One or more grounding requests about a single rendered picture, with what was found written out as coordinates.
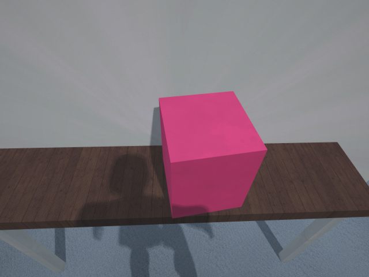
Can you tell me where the carton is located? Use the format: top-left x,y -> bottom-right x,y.
159,91 -> 267,218

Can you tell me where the table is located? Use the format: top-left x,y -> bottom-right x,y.
0,142 -> 369,272

